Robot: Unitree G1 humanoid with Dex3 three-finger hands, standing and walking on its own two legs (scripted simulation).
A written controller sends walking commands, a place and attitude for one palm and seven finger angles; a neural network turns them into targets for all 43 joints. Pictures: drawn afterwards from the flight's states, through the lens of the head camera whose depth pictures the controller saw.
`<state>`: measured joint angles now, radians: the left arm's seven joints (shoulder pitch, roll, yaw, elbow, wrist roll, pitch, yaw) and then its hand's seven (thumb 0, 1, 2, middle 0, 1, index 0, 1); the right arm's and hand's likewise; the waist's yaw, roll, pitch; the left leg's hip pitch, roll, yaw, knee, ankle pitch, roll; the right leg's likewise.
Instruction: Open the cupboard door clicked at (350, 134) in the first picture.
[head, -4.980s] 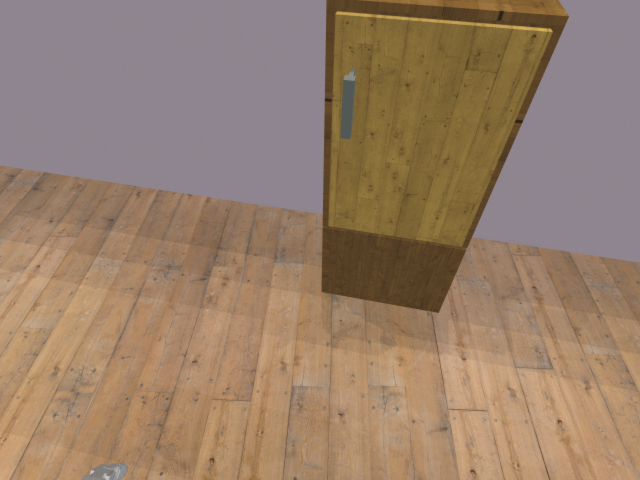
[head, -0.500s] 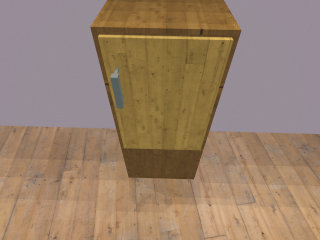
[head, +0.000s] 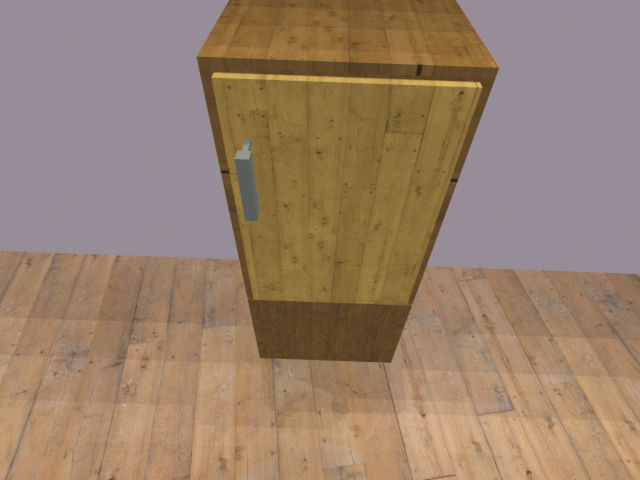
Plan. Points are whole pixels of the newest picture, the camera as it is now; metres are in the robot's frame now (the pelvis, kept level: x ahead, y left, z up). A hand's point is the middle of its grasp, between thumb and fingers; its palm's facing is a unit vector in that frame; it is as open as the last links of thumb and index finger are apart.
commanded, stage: come to a stop and stand still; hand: left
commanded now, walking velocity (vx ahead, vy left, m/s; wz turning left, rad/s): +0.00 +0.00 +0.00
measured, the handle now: (249, 180) +0.57 +0.16 +0.04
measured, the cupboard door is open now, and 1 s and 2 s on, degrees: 0 0 0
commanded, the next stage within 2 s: look again from close up in 0.42 s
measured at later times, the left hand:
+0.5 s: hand out of the picture -0.01 +0.19 -0.18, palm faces +0.03 -0.98 -0.19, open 7.4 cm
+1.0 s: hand out of the picture +0.00 +0.25 -0.17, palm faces +0.03 -0.96 -0.27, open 7.4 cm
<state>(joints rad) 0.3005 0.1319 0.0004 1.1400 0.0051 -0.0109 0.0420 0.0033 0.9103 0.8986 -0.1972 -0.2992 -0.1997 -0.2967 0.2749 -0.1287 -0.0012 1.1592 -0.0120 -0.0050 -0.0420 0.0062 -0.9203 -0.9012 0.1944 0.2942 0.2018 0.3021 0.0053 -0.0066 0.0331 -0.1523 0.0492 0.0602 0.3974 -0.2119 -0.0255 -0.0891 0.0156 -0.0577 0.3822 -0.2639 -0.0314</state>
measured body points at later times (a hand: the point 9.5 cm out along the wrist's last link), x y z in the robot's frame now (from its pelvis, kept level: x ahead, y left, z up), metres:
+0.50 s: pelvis -0.01 +0.02 +0.00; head +0.00 +0.02 +0.45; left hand -0.01 +0.25 -0.16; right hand +0.00 -0.21 -0.16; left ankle +0.00 +0.13 -0.74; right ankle -0.03 -0.09 -0.74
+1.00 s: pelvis -0.05 +0.03 -0.01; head -0.09 +0.04 +0.44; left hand +0.00 +0.30 -0.15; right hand +0.03 -0.23 -0.14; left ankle +0.00 +0.13 -0.74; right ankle -0.03 -0.09 -0.74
